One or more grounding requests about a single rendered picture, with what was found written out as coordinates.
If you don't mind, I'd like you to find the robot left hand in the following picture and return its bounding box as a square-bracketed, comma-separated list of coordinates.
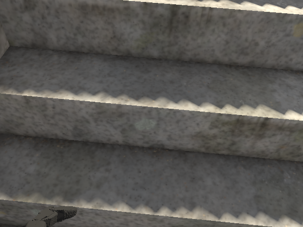
[23, 205, 78, 227]

